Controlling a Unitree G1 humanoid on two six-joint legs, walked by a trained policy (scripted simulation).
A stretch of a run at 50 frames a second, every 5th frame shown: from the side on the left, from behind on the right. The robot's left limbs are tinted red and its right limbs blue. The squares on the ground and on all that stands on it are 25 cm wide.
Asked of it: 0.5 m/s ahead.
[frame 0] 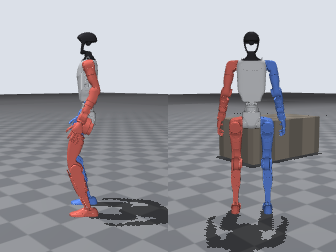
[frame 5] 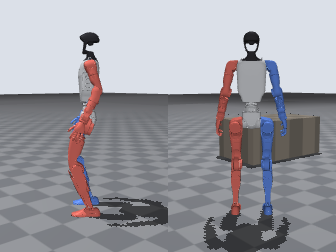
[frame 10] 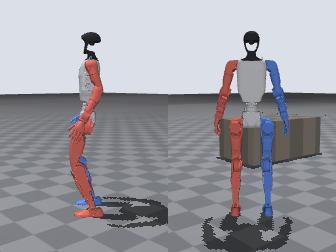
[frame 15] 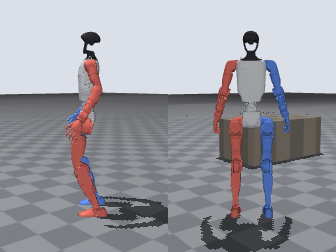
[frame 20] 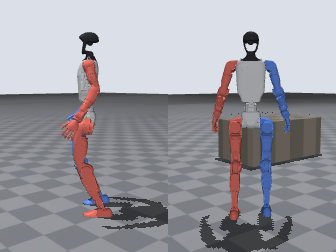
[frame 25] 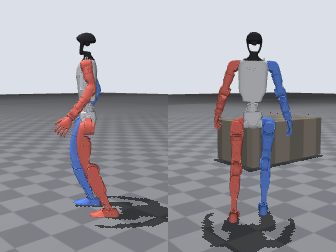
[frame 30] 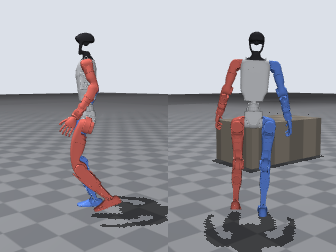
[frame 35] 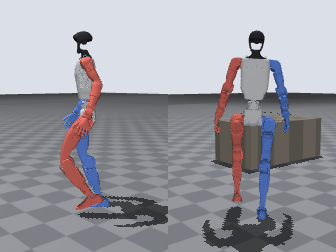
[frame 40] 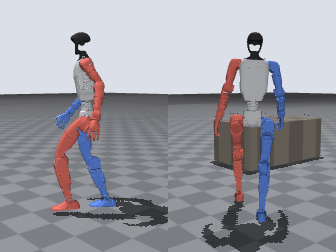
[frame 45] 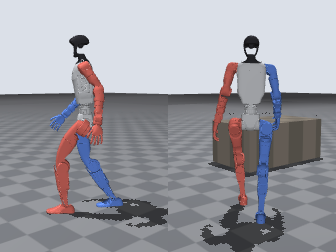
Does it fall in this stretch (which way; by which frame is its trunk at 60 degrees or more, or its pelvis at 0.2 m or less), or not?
no
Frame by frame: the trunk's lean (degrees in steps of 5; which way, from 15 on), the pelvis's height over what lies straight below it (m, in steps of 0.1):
0: 0, 0.8
5: 0, 0.8
10: 5, 0.8
15: 5, 0.8
20: 0, 0.8
25: 0, 0.8
30: 5, 0.8
35: 5, 0.8
40: 5, 0.8
45: 5, 0.7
